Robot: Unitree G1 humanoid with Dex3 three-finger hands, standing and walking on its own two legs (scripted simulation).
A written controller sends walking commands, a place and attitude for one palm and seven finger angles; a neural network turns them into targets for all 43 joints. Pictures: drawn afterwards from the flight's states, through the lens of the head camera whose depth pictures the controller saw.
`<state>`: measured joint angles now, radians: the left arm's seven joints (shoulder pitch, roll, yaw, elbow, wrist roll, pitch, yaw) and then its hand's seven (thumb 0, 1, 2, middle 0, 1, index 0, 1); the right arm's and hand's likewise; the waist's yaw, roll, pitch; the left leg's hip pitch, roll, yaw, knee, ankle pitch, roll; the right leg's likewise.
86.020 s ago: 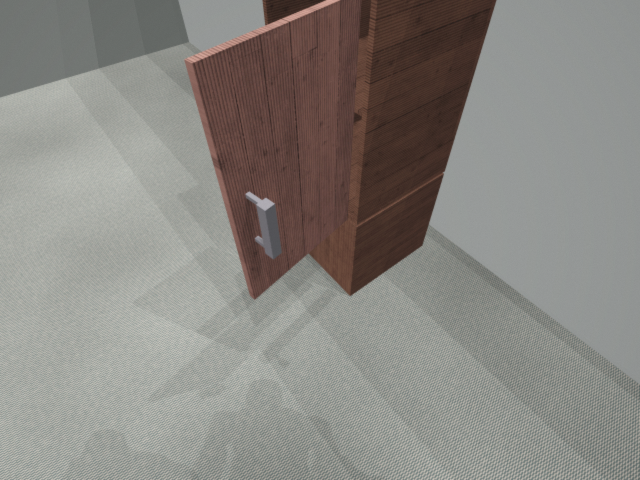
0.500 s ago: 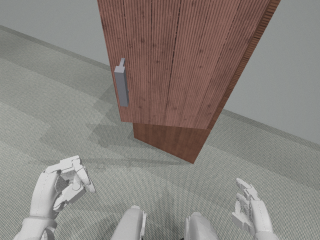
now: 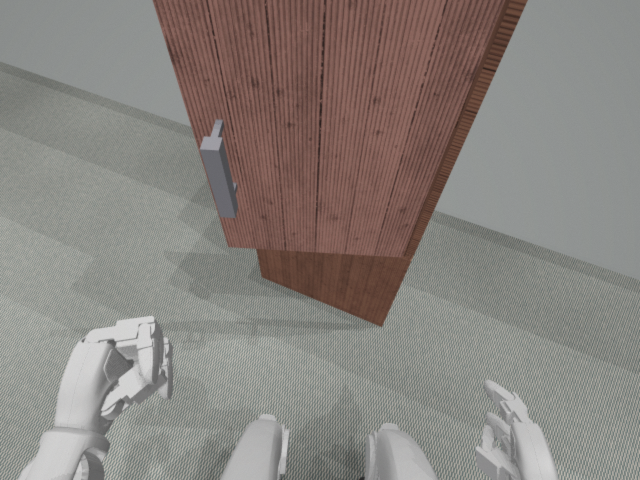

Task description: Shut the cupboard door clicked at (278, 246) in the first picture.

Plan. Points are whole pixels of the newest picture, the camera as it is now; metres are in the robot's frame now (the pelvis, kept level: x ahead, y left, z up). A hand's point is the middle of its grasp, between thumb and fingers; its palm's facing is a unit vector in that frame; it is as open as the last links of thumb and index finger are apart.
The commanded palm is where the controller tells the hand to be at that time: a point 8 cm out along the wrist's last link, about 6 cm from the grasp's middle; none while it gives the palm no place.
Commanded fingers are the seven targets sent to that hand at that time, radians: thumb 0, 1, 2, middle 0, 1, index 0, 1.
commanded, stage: raise the hand and make a fist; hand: left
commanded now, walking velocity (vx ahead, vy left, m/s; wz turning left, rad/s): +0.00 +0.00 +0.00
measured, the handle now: (224, 170) +0.53 +0.18 +0.04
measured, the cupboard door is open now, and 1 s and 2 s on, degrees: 21 21 21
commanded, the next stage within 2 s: bring the fist close to the handle in 0.24 s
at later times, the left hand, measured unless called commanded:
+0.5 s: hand (174, 363) +0.24 +0.18 +0.05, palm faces -0.02 -1.00 -0.04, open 3.1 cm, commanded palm +0.23 +0.22 +0.05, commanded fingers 0.00 0.90 0.90 -1.30 -1.50 -1.30 -1.50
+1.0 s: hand (217, 278) +0.34 +0.15 +0.05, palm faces -0.03 -1.00 -0.03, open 3.1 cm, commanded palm +0.33 +0.20 +0.04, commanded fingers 0.00 0.90 0.90 -1.30 -1.50 -1.30 -1.50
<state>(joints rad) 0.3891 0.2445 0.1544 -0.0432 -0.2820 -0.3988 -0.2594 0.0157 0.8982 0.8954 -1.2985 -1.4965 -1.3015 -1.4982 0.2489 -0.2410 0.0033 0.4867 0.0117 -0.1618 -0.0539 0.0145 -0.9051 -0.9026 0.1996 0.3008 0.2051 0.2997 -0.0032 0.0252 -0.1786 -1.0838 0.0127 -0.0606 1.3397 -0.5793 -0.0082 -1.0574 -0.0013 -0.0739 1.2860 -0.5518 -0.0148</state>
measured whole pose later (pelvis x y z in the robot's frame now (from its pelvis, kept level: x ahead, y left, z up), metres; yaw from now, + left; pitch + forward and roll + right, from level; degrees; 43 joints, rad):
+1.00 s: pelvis +0.00 +0.00 +0.01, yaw +0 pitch +19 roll -2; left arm -0.13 0.21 0.11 0.37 -0.18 -0.41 -0.13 0.02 0.90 0.90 -1.30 -1.50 -1.30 -1.50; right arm 0.25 -0.24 0.02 0.56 0.00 -0.09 -0.03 0.01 -0.91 -0.90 0.20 0.30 0.20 0.30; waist -0.04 0.02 -0.17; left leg -1.08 0.01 -0.04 1.29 -0.55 0.00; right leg -1.07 -0.01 -0.05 1.26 -0.53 -0.01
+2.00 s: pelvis -0.01 +0.00 +0.00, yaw -1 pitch +22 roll -1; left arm -0.58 0.26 0.23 0.90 -0.11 -0.55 -0.13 0.02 0.90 0.90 -1.30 -1.50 -1.31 -1.50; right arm 0.25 -0.25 0.00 0.61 -0.01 -0.01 -0.01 0.01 -0.91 -0.90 0.20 0.30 0.20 0.30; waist -0.09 0.02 -0.16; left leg -1.14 0.01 -0.03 1.29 -0.53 -0.01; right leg -1.14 0.00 -0.04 1.26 -0.50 -0.01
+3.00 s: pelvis -0.01 +0.01 -0.03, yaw -3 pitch +31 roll -5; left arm -1.14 0.55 0.30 1.24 -0.03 -0.36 -0.34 0.02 0.90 0.90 -1.30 -1.50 -1.30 -1.50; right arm 0.35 -0.26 0.05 0.63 -0.03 0.01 0.01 0.00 -0.91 -0.90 0.20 0.30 0.21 0.30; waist -0.26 0.06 -0.14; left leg -1.40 0.03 -0.05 1.43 -0.56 0.01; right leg -1.37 0.02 -0.06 1.34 -0.50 0.00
